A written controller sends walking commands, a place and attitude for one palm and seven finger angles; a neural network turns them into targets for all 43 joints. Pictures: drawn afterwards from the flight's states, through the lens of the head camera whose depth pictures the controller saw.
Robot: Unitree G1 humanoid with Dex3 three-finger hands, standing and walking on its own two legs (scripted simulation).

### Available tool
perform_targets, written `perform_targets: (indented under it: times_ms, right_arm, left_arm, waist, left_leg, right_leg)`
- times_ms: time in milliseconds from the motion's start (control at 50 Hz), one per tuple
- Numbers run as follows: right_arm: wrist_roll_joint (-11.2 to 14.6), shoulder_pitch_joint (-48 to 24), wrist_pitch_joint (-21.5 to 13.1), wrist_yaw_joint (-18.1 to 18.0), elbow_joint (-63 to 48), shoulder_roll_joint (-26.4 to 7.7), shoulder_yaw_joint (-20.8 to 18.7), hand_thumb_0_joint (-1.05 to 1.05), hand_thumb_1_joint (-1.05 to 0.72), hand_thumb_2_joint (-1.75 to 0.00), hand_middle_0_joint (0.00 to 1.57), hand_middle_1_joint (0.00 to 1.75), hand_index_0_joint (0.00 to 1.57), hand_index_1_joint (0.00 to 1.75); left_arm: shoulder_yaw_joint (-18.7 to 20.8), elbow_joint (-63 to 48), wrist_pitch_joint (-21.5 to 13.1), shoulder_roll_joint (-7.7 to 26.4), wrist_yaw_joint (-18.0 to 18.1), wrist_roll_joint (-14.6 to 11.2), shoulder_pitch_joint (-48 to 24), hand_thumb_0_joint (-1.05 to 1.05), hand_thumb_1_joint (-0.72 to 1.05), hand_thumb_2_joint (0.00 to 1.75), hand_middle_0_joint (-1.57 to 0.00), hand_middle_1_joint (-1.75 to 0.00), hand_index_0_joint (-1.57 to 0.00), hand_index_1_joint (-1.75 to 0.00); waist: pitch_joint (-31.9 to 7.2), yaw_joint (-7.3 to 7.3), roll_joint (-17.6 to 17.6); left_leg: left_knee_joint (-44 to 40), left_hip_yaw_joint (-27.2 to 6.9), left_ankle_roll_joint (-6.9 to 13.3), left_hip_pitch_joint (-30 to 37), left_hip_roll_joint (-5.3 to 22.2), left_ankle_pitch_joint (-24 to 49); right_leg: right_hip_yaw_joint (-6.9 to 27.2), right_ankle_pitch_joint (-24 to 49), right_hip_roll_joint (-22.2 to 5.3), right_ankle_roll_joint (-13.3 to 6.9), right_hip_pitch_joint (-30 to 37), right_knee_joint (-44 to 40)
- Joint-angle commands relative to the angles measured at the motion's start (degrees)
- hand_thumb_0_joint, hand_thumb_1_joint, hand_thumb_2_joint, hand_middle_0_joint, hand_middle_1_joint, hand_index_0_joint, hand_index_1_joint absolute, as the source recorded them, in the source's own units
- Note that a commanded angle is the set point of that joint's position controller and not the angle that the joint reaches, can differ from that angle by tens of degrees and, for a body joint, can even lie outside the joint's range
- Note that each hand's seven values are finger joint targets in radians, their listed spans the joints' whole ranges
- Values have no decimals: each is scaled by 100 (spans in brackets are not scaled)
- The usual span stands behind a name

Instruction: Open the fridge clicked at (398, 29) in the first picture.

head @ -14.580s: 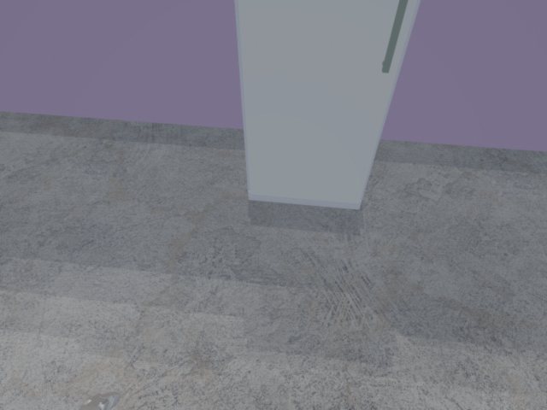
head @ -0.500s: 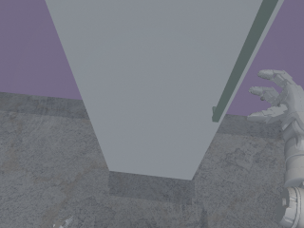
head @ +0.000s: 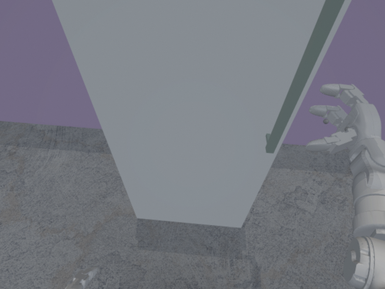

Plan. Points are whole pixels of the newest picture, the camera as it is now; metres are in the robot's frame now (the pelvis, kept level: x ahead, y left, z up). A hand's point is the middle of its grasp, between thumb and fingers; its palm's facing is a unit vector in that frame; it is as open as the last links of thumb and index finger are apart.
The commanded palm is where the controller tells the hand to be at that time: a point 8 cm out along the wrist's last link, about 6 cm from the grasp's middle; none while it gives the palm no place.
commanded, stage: feel for the door with the fingertips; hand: right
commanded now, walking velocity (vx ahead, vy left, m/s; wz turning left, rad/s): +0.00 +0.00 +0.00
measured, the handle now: (301, 66) +0.50 -0.15 +0.23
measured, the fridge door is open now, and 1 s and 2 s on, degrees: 0 0 0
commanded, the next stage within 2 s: slide the fingers in behind the handle in 0.90 s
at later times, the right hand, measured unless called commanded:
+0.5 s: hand (308, 119) +0.44 -0.18 +0.15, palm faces -0.01 +1.00 +0.01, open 14.0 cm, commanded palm +0.41 -0.24 +0.15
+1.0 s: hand (315, 112) +0.46 -0.20 +0.16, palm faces +0.00 +1.00 +0.00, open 13.7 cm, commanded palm +0.44 -0.25 +0.15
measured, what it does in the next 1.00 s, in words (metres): stands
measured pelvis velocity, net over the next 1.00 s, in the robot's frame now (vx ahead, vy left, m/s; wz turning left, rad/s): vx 0.00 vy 0.00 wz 0.00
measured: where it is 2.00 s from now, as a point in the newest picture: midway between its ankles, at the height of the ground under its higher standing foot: outside the picture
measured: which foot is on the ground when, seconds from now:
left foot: down 0.00-1.00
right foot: down 0.00-1.00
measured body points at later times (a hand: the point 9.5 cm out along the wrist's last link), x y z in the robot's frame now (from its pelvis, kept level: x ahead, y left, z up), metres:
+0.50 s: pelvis +0.00 +0.00 +0.00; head +0.03 +0.00 +0.45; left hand +0.09 +0.26 -0.11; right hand +0.43 -0.24 +0.15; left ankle +0.00 +0.10 -0.73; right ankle +0.00 -0.11 -0.73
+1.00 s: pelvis +0.00 +0.00 +0.00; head +0.04 +0.00 +0.45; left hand +0.07 +0.26 -0.11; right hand +0.45 -0.26 +0.16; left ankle +0.00 +0.10 -0.73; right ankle +0.00 -0.11 -0.73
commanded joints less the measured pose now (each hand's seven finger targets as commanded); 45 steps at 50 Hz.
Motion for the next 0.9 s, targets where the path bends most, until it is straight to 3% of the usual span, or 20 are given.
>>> perform_targets:
  times_ms: [0, 40, 60, 100, 180, 200, 260, 280, 340, 400, 440, 480, 560, 640, 680, 720, 760, 800, 840, 880]
  right_arm:
    - [51, -2715, -307, -76, -952, -1719, -364, 0, 50, -30, 30, 120, 30, 120]
    - [16, -2941, -384, -56, -1098, -1818, -405, 0, 50, -30, 30, 120, 30, 120]
    - [15, -2981, -449, -40, -1267, -1758, -360, 0, 50, -30, 30, 120, 30, 120]
    - [103, -2904, -560, 8, -1429, -1511, -176, 0, 50, -30, 30, 120, 30, 120]
    - [220, -2763, -513, 60, -1211, -1238, -106, 0, 50, -30, 30, 120, 30, 120]
    - [248, -2613, -453, 63, -1157, -1212, -81, 0, 50, -30, 30, 120, 30, 120]
    - [154, -2619, -222, -42, -923, -1212, -98, 0, 50, -30, 30, 120, 30, 120]
    - [109, -2646, -212, -109, -1061, -1331, -187, 0, 50, -30, 30, 120, 30, 120]
    - [84, -2556, -248, -280, -1437, -1258, -201, 0, 50, -30, 30, 120, 30, 120]
    - [102, -2761, -386, -406, -1711, -1050, -34, 0, 50, -30, 30, 120, 30, 120]
    - [75, -2801, -418, -472, -1674, -1250, -248, 0, 50, -30, 30, 120, 30, 120]
    - [10, -2817, -427, -520, -1696, -1335, -313, 0, 50, -30, 30, 120, 30, 120]
    - [-101, -2895, -292, -494, -1248, -1371, -231, 0, 50, -30, 30, 120, 30, 120]
    - [-71, -3207, -308, -387, -1126, -1187, -19, 0, 50, -30, 30, 120, 30, 120]
    - [11, -3383, -345, -313, -926, -1008, 102, 0, 50, -30, 30, 120, 30, 120]
    - [43, -3481, -431, -264, -847, -1173, -19, 0, 50, -30, 30, 120, 30, 120]
    - [18, -3386, -471, -258, -751, -1306, -161, 0, 50, -30, 30, 120, 30, 120]
    - [8, -3329, -511, -250, -619, -1184, -47, 0, 50, -30, 30, 120, 30, 120]
    - [-36, -3525, -544, -264, -712, -1140, 20, 0, 50, -30, 30, 120, 30, 120]
    - [-72, -3600, -564, -282, -571, -1237, -33, 0, 50, -30, 30, 120, 30, 120]
  left_arm:
    - [321, -593, -213, 898, 82, -8, 32, 0, 90, 90, -20, -30, -20, -30]
    - [313, -623, -236, 875, 92, -4, 14, 0, 90, 90, -20, -30, -20, -30]
    - [322, -645, -252, 855, 92, 1, 3, 0, 90, 90, -20, -30, -20, -30]
    - [345, -649, -270, 839, 77, 1, 49, 0, 90, 90, -20, -30, -20, -30]
    - [344, -566, -309, 848, 66, -1, 44, 0, 90, 90, -20, -30, -20, -30]
    - [360, -575, -293, 868, 61, -9, 70, 0, 90, 90, -20, -30, -20, -30]
    - [348, -556, -271, 867, 37, -10, 51, 0, 90, 90, -20, -30, -20, -30]
    - [356, -575, -255, 869, 32, -3, 52, 0, 90, 90, -20, -30, -20, -30]
    - [360, -663, -247, 815, -22, 25, 8, 0, 90, 90, -20, -30, -20, -30]
    - [377, -673, -246, 787, -23, 29, 13, 0, 90, 90, -20, -30, -20, -30]
    - [378, -632, -261, 801, -16, 35, 14, 0, 90, 90, -20, -30, -20, -30]
    - [364, -615, -245, 781, -5, 43, 6, 0, 90, 90, -20, -30, -20, -30]
    - [326, -570, -188, 782, 15, 31, 4, 0, 90, 90, -20, -30, -20, -30]
    - [340, -563, -183, 796, 31, 21, 64, 0, 90, 90, -20, -30, -20, -30]
    - [348, -506, -215, 806, 42, 20, 114, 0, 90, 90, -20, -30, -20, -30]
    - [361, -460, -221, 845, 45, 28, 193, 0, 90, 90, -20, -30, -20, -30]
    - [362, -457, -219, 849, 28, 52, 234, 0, 90, 90, -20, -30, -20, -30]
    - [377, -436, -207, 849, 2, 57, 304, 0, 90, 90, -20, -30, -20, -30]
    - [368, -440, -207, 840, -26, 55, 282, 0, 90, 90, -20, -30, -20, -30]
    - [374, -402, -195, 857, -25, 63, 327, 0, 90, 90, -20, -30, -20, -30]
  waist:
    - [-1328, 91, 48]
    - [-1582, 63, -169]
    - [-1784, 48, -455]
    - [-1999, 82, -249]
    - [-1802, 99, -214]
    - [-1780, 102, 19]
    - [-1485, 72, -62]
    - [-1554, 34, -175]
    - [-1743, -27, -184]
    - [-1808, 62, 94]
    - [-1896, 24, 132]
    - [-1904, 2, -90]
    - [-1545, 71, -184]
    - [-1686, 155, -238]
    - [-1672, 246, -78]
    - [-1795, 258, 17]
    - [-1975, 159, -95]
    - [-1884, 198, 10]
    - [-1879, 211, -310]
    - [-1781, 240, -152]
  left_leg:
    - [-385, -334, 5, 458, -78, 1382]
    - [-346, -375, 11, 552, -70, 1455]
    - [-325, -404, 26, 568, -71, 1560]
    - [-284, -369, 28, 650, -102, 1790]
    - [-315, -327, 26, 489, -126, 1693]
    - [-316, -306, 17, 531, -125, 1679]
    - [-323, -295, 11, 388, -100, 1543]
    - [-297, -297, 24, 429, -93, 1577]
    - [-269, -331, 20, 558, -99, 1753]
    - [-261, -312, 4, 610, -123, 1756]
    - [-262, -372, -7, 694, -129, 1793]
    - [-255, -370, 2, 716, -120, 1827]
    - [-301, -386, -5, 604, -90, 1726]
    - [-301, -355, 18, 465, -114, 1674]
    - [-327, -350, 2, 355, -133, 1611]
    - [-287, -350, 6, 403, -131, 1688]
    - [-207, -360, 17, 492, -128, 1842]
    - [-189, -321, 16, 441, -130, 1876]
    - [-174, -344, 15, 305, -131, 1845]
    - [-183, -321, 14, 251, -137, 1756]
  right_leg:
    - [352, 1015, 137, -202, 544, -387]
    - [367, 1056, 157, -192, 630, -384]
    - [342, 1181, 167, -189, 803, -342]
    - [351, 1458, 126, -198, 965, -269]
    - [368, 1308, 138, -177, 936, -301]
    - [350, 1310, 129, -200, 857, -281]
    - [367, 1137, 149, -185, 639, -340]
    - [379, 1217, 150, -173, 643, -341]
    - [354, 1402, 152, -183, 743, -303]
    - [334, 1427, 113, -196, 784, -282]
    - [333, 1365, 128, -201, 787, -299]
    - [315, 1402, 144, -185, 813, -321]
    - [294, 1226, 148, -185, 571, -343]
    - [346, 1266, 135, -175, 742, -308]
    - [354, 1195, 128, -182, 783, -276]
    - [370, 1271, 124, -184, 780, -236]
    - [363, 1422, 146, -175, 779, -202]
    - [359, 1509, 140, -186, 714, -165]
    - [370, 1501, 149, -166, 778, -164]
    - [400, 1433, 138, -169, 693, -159]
